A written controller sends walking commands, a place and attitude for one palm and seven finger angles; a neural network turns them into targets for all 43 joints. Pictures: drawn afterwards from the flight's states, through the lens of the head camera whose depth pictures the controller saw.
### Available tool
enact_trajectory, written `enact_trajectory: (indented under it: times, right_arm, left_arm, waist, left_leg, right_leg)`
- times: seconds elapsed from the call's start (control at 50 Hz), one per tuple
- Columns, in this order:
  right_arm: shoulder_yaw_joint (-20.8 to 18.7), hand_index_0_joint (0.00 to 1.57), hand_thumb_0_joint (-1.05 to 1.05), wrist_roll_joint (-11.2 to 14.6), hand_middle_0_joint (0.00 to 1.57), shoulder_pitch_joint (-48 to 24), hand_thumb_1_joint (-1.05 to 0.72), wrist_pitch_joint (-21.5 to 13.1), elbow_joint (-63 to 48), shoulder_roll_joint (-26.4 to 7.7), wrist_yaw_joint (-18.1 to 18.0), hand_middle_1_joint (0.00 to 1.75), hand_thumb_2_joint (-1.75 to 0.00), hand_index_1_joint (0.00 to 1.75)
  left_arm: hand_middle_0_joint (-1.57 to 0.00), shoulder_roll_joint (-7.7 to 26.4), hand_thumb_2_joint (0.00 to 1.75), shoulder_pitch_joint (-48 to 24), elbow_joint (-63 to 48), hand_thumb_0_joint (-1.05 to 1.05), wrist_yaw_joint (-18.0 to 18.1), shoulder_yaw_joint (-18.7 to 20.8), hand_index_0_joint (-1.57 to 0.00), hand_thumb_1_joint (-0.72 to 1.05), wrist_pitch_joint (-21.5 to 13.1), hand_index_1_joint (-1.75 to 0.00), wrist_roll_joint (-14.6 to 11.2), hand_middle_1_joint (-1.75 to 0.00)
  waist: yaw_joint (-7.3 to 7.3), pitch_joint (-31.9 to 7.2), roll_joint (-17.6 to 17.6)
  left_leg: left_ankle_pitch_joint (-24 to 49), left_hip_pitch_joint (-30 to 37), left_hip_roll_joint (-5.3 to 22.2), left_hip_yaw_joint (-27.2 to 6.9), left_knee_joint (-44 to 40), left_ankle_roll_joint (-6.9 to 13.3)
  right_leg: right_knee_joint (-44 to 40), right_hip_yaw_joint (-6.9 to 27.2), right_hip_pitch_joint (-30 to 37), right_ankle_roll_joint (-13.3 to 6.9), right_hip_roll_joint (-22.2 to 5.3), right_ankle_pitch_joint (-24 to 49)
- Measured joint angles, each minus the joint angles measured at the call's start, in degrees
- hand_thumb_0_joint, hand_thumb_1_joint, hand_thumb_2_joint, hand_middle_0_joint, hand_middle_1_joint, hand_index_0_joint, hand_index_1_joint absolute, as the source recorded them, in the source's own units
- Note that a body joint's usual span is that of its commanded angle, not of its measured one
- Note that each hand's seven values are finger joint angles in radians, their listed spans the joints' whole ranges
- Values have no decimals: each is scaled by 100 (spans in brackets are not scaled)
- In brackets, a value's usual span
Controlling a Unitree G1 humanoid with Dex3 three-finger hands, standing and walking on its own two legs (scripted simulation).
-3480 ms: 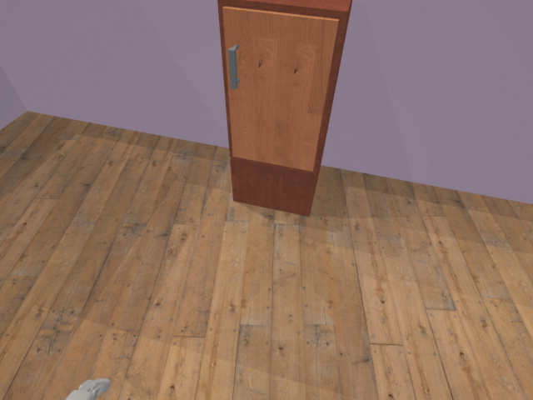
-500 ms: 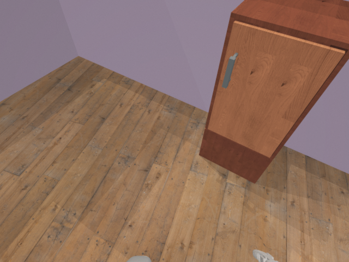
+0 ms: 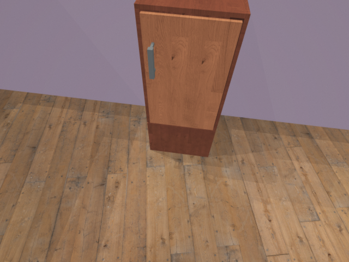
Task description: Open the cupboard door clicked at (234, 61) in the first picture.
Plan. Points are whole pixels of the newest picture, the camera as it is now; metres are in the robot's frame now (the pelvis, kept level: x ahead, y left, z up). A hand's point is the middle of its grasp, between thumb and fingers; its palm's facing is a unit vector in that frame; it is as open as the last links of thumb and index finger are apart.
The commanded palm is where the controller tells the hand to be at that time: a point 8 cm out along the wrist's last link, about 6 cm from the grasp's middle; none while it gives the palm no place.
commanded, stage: turn to face it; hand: left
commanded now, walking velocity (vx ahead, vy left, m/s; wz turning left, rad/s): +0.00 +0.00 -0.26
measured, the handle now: (152, 61) +0.83 +0.11 -0.03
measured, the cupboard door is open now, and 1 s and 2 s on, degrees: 0 0 0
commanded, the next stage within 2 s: take the last steps up to it in 0.02 s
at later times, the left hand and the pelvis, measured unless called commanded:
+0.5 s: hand out of the picture +0.06 +0.18 -0.19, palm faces +0.00 -0.98 -0.18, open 7.3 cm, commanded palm none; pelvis +0.04 -0.01 -0.01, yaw -5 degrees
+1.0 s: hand (136, 209) +0.28 +0.12 -0.18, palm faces -0.11 -0.97 -0.22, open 7.3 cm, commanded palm none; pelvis +0.18 -0.05 -0.02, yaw -6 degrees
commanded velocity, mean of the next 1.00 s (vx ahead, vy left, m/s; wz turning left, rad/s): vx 0.24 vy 0.02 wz -0.05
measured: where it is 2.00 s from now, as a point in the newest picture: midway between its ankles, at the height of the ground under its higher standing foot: outside the picture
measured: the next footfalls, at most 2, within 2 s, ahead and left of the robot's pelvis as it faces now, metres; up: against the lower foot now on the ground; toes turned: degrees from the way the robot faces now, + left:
right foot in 0.08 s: +0.02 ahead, -0.14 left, +0.00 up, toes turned -7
left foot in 0.48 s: +0.10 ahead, +0.10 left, +0.00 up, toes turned +4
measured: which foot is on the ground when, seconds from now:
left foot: down 0.00-0.08, up 0.10-0.46, down 0.48-0.98, up 1.00-1.00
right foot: up 0.00-0.06, down 0.08-0.50, up 0.52-0.96, down 0.98-1.00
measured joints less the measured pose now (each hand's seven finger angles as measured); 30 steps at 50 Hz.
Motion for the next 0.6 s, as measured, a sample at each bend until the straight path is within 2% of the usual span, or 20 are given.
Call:
enact_trajectory:
  times: [0.08,0.1,0.14,0.18,0.24,0.32,0.4,0.46,0.5,0.54,0.6]
  right_arm:
    - [-52,20,1,43,20,258,-90,69,117,-149,51,30,-90,30]
    - [-59,20,1,57,20,266,-90,131,161,-218,47,30,-90,30]
    - [-67,20,1,72,20,268,-90,271,222,-303,14,30,-90,30]
    - [-56,20,1,56,20,248,-90,338,269,-305,8,30,-90,30]
    - [-31,20,1,9,20,225,-91,276,277,-234,63,30,-90,30]
    - [-7,20,1,-19,20,216,-91,147,265,-90,143,30,-90,30]
    - [9,20,1,-11,20,143,-91,62,252,24,194,30,-90,30]
    - [43,20,1,4,20,100,-91,-50,195,78,204,30,-90,30]
    - [72,20,1,4,20,82,-90,-168,171,124,175,30,-90,30]
    - [97,20,1,-19,20,104,-90,-245,113,173,154,30,-90,30]
    - [141,20,1,-7,20,276,-90,-319,111,235,84,30,-90,30]
  left_arm:
    - [-20,-132,89,-139,-114,0,14,-129,-19,91,-194,-30,10,-30]
    - [-20,-215,89,-183,-102,0,44,-165,-19,91,-259,-30,5,-30]
    - [-20,-363,89,-207,-101,0,81,-256,-20,91,-322,-30,-19,-30]
    - [-20,-469,89,-165,-82,0,114,-293,-20,90,-345,-30,-26,-30]
    - [-20,-569,89,-66,1,0,116,-326,-20,90,-380,-30,-32,-30]
    - [-21,-566,89,128,89,-1,118,-268,-20,92,-516,-30,-43,-30]
    - [-21,-451,89,407,257,-1,82,-248,-20,92,-576,-30,5,-30]
    - [-21,-365,89,680,449,-1,63,-216,-20,92,-540,-30,-6,-30]
    - [-21,-297,89,870,586,0,50,-182,-20,91,-472,-30,-34,-30]
    - [-21,-274,89,1023,734,0,41,-158,-20,91,-351,-30,-34,-30]
    - [-20,-282,89,1081,871,0,-17,-151,-20,91,-272,-30,25,-30]
  waist:
    - [-87,-72,87]
    - [-102,-59,208]
    - [-139,-71,356]
    - [-134,-131,369]
    - [-129,-222,315]
    - [-34,-332,199]
    - [136,-411,71]
    - [220,-452,-15]
    - [238,-464,-131]
    - [231,-485,-202]
    - [138,-485,-183]
  left_leg:
    - [-286,-259,156,132,639,-193]
    - [-693,-426,194,-111,1021,-270]
    - [-1238,-790,87,-694,1893,-349]
    - [-1238,-1060,-30,-1038,2570,-406]
    - [-819,-1279,-98,-1281,2982,-478]
    - [-551,-1229,-118,-1317,2581,-498]
    - [-675,-922,-215,-1234,1654,-429]
    - [-418,-505,-318,-1114,719,-352]
    - [-57,-308,-419,-1021,390,-150]
    - [-146,-246,-449,-882,479,31]
    - [-132,49,-510,-803,83,104]
  right_leg:
    - [-1432,-127,610,-229,81,867]
    - [-1353,-139,573,-301,158,776]
    - [-1273,-143,570,-386,240,619]
    - [-1412,-97,652,-419,272,651]
    - [-1740,-57,834,-434,313,821]
    - [-2060,-42,1041,-452,357,944]
    - [-2170,-4,1196,-416,356,921]
    - [-2027,21,1256,-324,331,754]
    - [-1615,96,1152,-324,264,444]
    - [-580,129,752,-406,235,-76]
    - [986,73,4,-452,188,107]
